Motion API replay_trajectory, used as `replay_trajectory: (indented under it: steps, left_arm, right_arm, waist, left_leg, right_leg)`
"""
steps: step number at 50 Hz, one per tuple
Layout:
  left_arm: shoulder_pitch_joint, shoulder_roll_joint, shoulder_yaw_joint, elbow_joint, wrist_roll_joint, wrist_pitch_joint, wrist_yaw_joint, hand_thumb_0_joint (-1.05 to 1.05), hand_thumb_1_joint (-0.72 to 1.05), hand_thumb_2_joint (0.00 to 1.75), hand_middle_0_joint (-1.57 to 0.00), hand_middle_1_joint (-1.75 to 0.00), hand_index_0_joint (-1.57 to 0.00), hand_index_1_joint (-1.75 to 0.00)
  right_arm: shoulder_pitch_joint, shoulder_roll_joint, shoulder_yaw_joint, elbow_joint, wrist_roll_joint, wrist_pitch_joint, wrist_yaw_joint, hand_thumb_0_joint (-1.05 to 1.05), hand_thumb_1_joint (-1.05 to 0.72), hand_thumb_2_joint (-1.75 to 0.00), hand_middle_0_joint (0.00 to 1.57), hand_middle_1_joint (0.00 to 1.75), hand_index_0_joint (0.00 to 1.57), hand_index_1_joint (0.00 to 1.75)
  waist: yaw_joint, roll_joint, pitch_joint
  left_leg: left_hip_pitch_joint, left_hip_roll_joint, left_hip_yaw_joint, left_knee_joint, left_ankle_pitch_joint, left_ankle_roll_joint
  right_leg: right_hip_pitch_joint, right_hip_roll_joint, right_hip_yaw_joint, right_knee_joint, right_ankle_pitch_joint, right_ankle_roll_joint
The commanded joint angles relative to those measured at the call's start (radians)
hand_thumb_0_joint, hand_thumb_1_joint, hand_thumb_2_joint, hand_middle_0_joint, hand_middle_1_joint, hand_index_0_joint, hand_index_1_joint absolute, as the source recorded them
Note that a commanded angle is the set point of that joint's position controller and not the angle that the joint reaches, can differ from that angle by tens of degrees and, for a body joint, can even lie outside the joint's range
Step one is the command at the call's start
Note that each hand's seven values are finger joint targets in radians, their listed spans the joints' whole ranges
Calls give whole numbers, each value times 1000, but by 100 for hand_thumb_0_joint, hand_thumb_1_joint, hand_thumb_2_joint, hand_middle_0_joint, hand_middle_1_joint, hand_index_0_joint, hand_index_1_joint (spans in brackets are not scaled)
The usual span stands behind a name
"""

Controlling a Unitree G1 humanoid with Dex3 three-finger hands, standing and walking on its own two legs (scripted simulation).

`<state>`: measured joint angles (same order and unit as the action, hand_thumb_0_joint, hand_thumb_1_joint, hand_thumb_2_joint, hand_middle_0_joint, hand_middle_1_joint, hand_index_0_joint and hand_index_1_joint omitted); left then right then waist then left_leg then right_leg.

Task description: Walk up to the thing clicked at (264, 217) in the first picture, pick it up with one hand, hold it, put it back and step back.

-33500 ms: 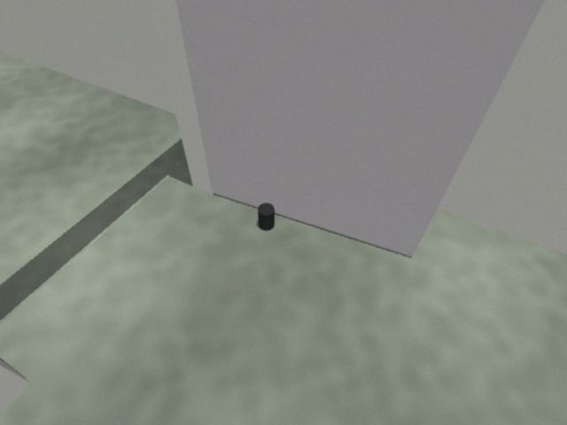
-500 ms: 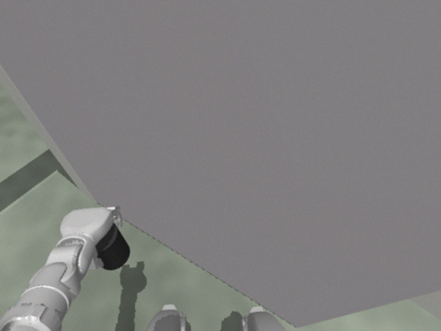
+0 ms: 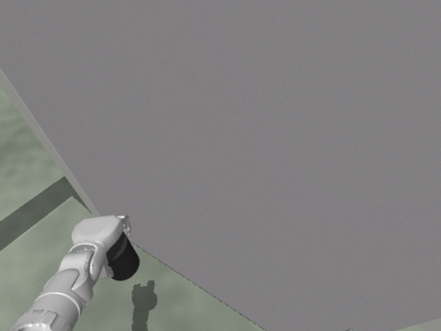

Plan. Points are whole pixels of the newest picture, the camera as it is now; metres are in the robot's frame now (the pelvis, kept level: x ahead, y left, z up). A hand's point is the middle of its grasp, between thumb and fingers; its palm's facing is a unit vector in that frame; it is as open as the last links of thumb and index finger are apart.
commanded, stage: hold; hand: left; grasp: from above
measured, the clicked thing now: (117, 255) +0.31 +0.22 -0.13
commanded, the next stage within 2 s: crouch in 1.78 s
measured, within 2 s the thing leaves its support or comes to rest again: neither
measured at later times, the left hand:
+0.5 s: hand (105, 247) +0.30 +0.22 -0.05, palm faces -0.48 -0.06 -0.88, open 10.0 cm
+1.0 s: hand (104, 254) +0.28 +0.21 -0.04, palm faces -0.47 -0.06 -0.88, open 10.0 cm
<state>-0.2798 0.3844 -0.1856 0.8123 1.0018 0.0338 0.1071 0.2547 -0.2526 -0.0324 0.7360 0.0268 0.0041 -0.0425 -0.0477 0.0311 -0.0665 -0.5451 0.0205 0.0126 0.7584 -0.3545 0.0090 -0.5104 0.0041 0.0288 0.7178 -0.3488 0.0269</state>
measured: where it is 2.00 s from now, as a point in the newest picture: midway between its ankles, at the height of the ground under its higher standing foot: outside the picture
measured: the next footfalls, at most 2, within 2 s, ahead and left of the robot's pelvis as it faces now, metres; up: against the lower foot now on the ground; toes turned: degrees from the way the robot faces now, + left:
none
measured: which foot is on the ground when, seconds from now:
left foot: down 0.00-1.00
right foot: down 0.00-1.00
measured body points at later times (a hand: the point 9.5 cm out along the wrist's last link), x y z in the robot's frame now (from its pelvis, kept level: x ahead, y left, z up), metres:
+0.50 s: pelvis +0.01 +0.00 +0.01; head +0.03 -0.02 +0.46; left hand +0.32 +0.22 +0.00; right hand +0.10 -0.27 -0.11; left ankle +0.01 +0.11 -0.71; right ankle +0.01 -0.14 -0.71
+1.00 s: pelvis +0.00 -0.01 +0.02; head +0.01 -0.02 +0.47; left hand +0.30 +0.22 +0.01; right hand +0.10 -0.27 -0.11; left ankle +0.01 +0.11 -0.71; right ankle +0.01 -0.14 -0.71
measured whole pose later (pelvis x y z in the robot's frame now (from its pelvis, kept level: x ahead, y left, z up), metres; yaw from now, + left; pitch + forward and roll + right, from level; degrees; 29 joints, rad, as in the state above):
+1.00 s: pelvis +0.00 -0.01 +0.02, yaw +0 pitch +2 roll +0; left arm -0.22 0.38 -0.22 0.66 1.00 0.04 0.01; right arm 0.24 -0.26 -0.03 0.72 0.04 0.06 -0.04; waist -0.02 0.05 0.00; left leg -0.33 0.02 0.02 0.56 -0.26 0.00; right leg -0.31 0.00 0.04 0.54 -0.27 0.02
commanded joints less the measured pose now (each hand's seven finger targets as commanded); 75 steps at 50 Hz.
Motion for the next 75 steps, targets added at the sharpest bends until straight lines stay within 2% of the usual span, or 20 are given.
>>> replay_trajectory:
  steps: [1,10,14,21,23,25,28,29,41,43,45,48,55,58,59,63,65,67,69,75]
  left_arm:
    - [-379,250,114,-264,-1,-11,55,0,51,92,-86,-89,-89,-87]
    - [-374,252,110,-290,2,-6,39,0,53,93,-89,-86,-91,-84]
    - [-356,227,92,-311,0,-4,21,0,54,95,-89,-88,-92,-86]
    - [-344,248,112,-313,-1,-7,1,0,56,94,-89,-88,-92,-85]
    - [-331,225,96,-321,4,-8,-10,0,55,98,-90,-88,-92,-86]
    - [-334,259,119,-337,5,-12,-15,0,54,98,-91,-88,-92,-86]
    - [-349,230,98,-355,5,-15,-16,0,56,100,-90,-91,-92,-89]
    - [-347,242,112,-351,3,-16,-13,0,55,99,-90,-89,-92,-87]
    - [-353,243,106,-398,2,-8,-26,0,56,98,-90,-91,-92,-89]
    - [-341,224,95,-401,2,-7,-29,0,56,95,-90,-89,-93,-86]
    - [-331,250,118,-398,1,-6,-30,0,55,96,-90,-90,-92,-87]
    - [-341,241,105,-406,0,-6,-40,0,56,94,-90,-90,-93,-87]
    - [-341,259,120,-429,-4,-9,-54,0,55,96,-90,-90,-92,-88]
    - [-363,232,98,-439,-4,-12,-58,0,56,95,-90,-91,-93,-88]
    - [-339,248,117,-417,-5,-9,-57,0,55,97,-91,-90,-93,-88]
    - [-348,221,88,-425,-3,-4,-64,0,55,98,-91,-90,-93,-88]
    - [-329,235,108,-419,-5,-4,-64,0,53,97,-90,-88,-92,-87]
    - [-338,232,96,-435,-4,-7,-68,0,54,99,-91,-89,-92,-88]
    - [-347,263,124,-421,-1,-11,-66,0,54,97,-91,-88,-92,-86]
    - [-347,228,104,-413,2,-15,-56,0,53,95,-88,-91,-90,-88]
  right_arm:
    - [6,-158,-59,-102,3,-36,-7,0,-90,-90,20,30,20,30]
    - [-20,-165,-63,-118,6,-30,-3,0,-89,-90,20,30,20,30]
    - [-14,-161,-62,-122,7,-28,0,0,-90,-90,20,30,20,30]
    - [-32,-163,-62,-138,9,-20,3,0,-89,-89,20,30,20,30]
    - [-32,-160,-61,-140,8,-18,5,0,-90,-90,20,30,20,30]
    - [-39,-163,-62,-145,10,-15,4,0,-90,-90,20,30,20,30]
    - [-54,-155,-56,-155,8,-14,5,0,-90,-90,20,30,20,30]
    - [-56,-159,-58,-154,8,-14,4,0,-90,-90,20,30,20,30]
    - [-83,-156,-55,-155,11,-8,-1,0,-90,-90,20,30,20,30]
    - [-89,-153,-51,-159,13,-9,-1,0,-90,-90,20,30,20,30]
    - [-102,-154,-51,-162,13,-9,-1,0,-90,-90,20,30,20,30]
    - [-108,-151,-47,-168,14,-11,-1,0,-90,-90,20,30,20,30]
    - [-119,-149,-45,-169,17,-12,-4,0,-91,-90,20,30,20,30]
    - [-119,-148,-44,-172,17,-15,-6,0,-91,-90,20,30,20,30]
    - [-121,-152,-46,-168,19,-15,-7,0,-91,-90,20,30,20,30]
    - [-119,-150,-46,-168,19,-13,-4,0,-91,-90,20,30,20,30]
    - [-119,-150,-46,-168,18,-12,-4,0,-91,-90,20,30,20,30]
    - [-124,-147,-44,-171,19,-13,-2,0,-91,-90,20,30,20,30]
    - [-124,-152,-44,-169,19,-11,-4,0,-91,-90,20,30,20,30]
    - [-116,-152,-46,-169,17,-12,-1,0,-91,-90,20,30,20,30]
  waist:
    - [3,54,-319]
    - [9,38,-301]
    - [12,29,-309]
    - [18,36,-273]
    - [16,31,-270]
    - [34,21,-277]
    - [22,17,-251]
    - [25,19,-251]
    - [27,26,-265]
    - [26,17,-238]
    - [40,27,-232]
    - [33,15,-221]
    - [48,22,-237]
    - [36,20,-233]
    - [47,15,-227]
    - [37,15,-221]
    - [46,3,-221]
    - [46,23,-219]
    - [50,22,-213]
    - [44,23,-217]
  left_leg:
    - [295,-27,-13,-124,336,-16]
    - [330,-32,-4,-158,344,-13]
    - [345,-32,-4,-160,409,-10]
    - [350,-31,1,-200,357,-8]
    - [362,-29,1,-204,374,-8]
    - [369,-29,-3,-205,394,-7]
    - [357,-34,3,-220,340,-3]
    - [360,-34,3,-225,320,-4]
    - [399,-33,5,-245,322,-1]
    - [392,-34,6,-253,299,0]
    - [386,-36,7,-265,271,-1]
    - [388,-32,2,-273,251,0]
    - [400,-33,2,-277,287,-2]
    - [412,-31,1,-280,279,-2]
    - [410,-32,0,-282,280,-4]
    - [420,-31,1,-283,301,-5]
    - [417,-30,-1,-287,303,-3]
    - [415,-32,0,-291,290,-3]
    - [411,-30,-4,-297,275,-4]
    - [422,-26,-4,-300,278,-8]
  right_leg:
    - [85,32,-29,-115,280,-39]
    - [146,29,-22,-159,298,-33]
    - [177,29,-22,-161,357,-32]
    - [190,29,-22,-193,312,-35]
    - [192,29,-24,-194,321,-36]
    - [206,29,-26,-198,334,-35]
    - [201,26,-19,-217,303,-33]
    - [208,26,-20,-223,282,-32]
    - [221,21,-18,-243,285,-31]
    - [215,20,-18,-251,265,-32]
    - [222,19,-19,-263,234,-34]
    - [222,20,-20,-269,216,-33]
    - [253,20,-21,-271,244,-33]
    - [236,21,-20,-275,239,-33]
    - [243,22,-22,-275,236,-34]
    - [241,21,-22,-275,258,-34]
    - [255,20,-25,-279,259,-33]
    - [251,18,-25,-282,247,-35]
    - [249,20,-25,-286,231,-36]
    - [243,22,-28,-282,230,-39]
